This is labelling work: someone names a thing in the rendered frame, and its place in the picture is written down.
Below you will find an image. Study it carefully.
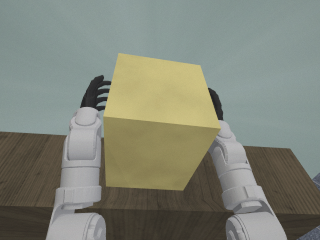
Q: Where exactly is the robot right hand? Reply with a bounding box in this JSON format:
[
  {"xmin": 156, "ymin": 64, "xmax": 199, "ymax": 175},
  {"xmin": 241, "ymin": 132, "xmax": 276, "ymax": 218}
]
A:
[{"xmin": 208, "ymin": 88, "xmax": 224, "ymax": 121}]

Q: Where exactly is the carton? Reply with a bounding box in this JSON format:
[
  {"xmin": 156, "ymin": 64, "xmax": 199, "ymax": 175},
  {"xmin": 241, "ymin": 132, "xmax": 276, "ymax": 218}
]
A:
[{"xmin": 103, "ymin": 53, "xmax": 221, "ymax": 191}]

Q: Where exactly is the robot right upper arm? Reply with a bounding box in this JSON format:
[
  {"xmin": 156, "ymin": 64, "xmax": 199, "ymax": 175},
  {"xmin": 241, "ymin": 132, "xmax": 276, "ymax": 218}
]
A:
[{"xmin": 225, "ymin": 211, "xmax": 286, "ymax": 240}]

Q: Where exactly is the pedestal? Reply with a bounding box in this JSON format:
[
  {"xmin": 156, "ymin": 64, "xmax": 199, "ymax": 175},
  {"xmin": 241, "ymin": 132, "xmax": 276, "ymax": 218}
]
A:
[{"xmin": 0, "ymin": 131, "xmax": 320, "ymax": 240}]

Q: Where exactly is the robot right forearm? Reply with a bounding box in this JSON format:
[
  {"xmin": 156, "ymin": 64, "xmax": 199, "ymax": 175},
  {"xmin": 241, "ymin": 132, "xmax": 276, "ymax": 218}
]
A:
[{"xmin": 208, "ymin": 120, "xmax": 287, "ymax": 240}]

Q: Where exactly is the robot left hand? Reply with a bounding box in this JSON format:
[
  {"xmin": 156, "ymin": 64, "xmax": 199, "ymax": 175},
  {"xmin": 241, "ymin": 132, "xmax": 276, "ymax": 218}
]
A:
[{"xmin": 80, "ymin": 75, "xmax": 112, "ymax": 111}]

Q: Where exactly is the robot left forearm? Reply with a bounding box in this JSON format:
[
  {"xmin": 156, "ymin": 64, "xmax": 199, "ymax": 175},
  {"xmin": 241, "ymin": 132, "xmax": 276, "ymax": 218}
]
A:
[{"xmin": 46, "ymin": 107, "xmax": 102, "ymax": 240}]

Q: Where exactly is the robot left upper arm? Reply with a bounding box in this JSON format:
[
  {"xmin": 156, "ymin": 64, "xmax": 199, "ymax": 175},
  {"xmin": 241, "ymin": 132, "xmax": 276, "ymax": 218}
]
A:
[{"xmin": 46, "ymin": 212, "xmax": 106, "ymax": 240}]

